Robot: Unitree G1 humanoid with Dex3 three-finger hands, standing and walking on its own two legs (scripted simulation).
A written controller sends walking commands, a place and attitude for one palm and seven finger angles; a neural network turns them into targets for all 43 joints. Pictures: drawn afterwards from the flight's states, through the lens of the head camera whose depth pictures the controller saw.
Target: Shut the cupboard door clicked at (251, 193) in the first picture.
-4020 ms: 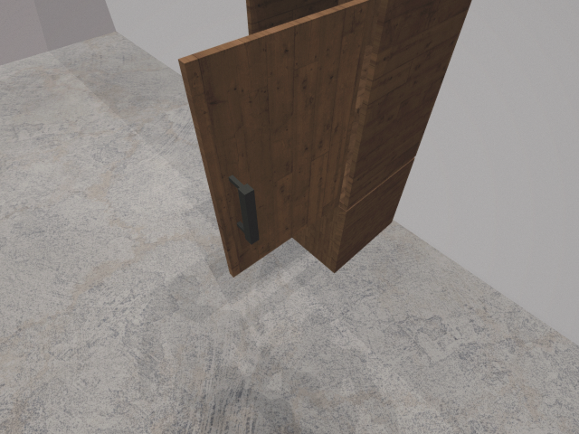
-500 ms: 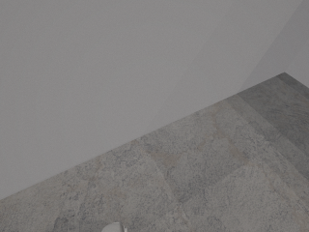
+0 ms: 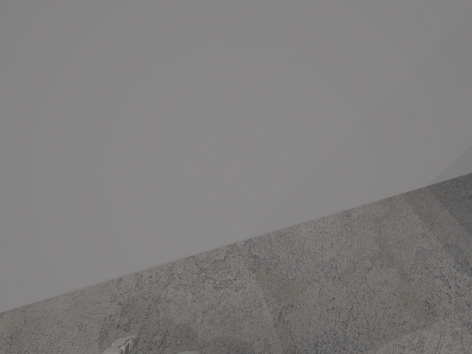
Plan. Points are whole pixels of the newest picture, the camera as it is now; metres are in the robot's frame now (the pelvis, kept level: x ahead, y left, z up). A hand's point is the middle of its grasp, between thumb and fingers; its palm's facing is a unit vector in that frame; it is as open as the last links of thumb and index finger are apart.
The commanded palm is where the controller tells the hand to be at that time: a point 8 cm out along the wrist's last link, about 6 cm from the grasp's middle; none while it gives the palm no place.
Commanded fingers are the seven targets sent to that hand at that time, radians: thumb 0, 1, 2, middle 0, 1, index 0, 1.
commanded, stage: turn to face it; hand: left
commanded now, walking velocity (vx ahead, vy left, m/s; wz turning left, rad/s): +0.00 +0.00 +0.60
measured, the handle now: out of the picture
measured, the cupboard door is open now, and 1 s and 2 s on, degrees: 87 87 87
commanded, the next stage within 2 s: none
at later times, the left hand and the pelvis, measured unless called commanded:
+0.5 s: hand out of the picture +0.08 +0.23 -0.16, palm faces +0.34 -0.90 -0.27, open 7.4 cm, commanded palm none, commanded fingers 0.00 0.90 0.90 -0.20 -0.30 -0.20 -0.30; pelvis +0.07 -0.01 +0.01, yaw +18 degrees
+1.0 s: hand out of the picture +0.04 +0.15 -0.17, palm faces +0.63 -0.75 -0.19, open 7.4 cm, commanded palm none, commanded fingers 0.00 0.90 0.90 -0.20 -0.30 -0.20 -0.30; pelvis +0.10 -0.04 +0.00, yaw +39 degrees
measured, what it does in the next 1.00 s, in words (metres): walks ahead, turning left: left foot, then right foot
